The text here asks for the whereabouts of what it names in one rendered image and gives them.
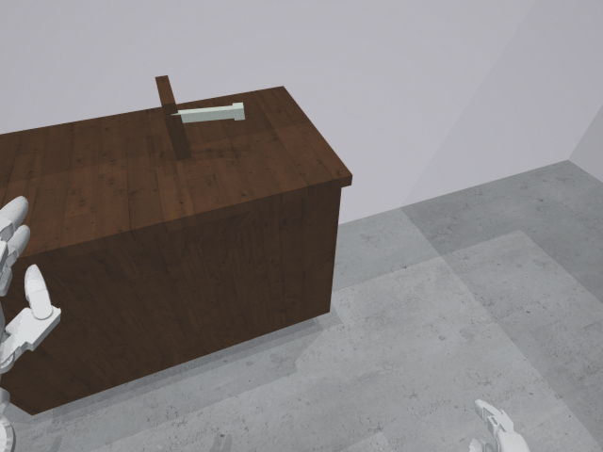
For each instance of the tap lever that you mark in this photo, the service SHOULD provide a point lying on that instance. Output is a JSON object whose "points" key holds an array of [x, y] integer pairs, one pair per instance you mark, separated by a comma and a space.
{"points": [[235, 111]]}

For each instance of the counter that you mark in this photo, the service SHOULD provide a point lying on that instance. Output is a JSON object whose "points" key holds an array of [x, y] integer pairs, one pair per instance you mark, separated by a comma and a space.
{"points": [[162, 241]]}

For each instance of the right robot hand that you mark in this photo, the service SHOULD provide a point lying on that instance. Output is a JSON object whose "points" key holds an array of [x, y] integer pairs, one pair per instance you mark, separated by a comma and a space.
{"points": [[501, 427]]}

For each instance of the left robot hand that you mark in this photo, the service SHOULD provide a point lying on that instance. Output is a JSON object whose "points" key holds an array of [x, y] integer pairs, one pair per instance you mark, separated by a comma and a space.
{"points": [[30, 326]]}

